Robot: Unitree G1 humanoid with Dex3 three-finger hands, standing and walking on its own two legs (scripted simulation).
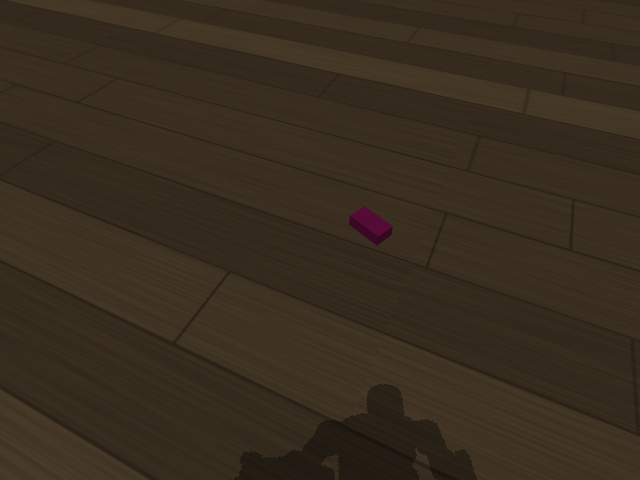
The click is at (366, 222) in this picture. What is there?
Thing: lying carton
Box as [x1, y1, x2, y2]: [349, 206, 392, 245]
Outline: 364,206 350,215 349,224 376,245 390,235 392,226
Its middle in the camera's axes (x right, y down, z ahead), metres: +0.21 -0.07 +1.71
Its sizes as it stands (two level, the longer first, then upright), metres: 0.165 0.090 0.057
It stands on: the floor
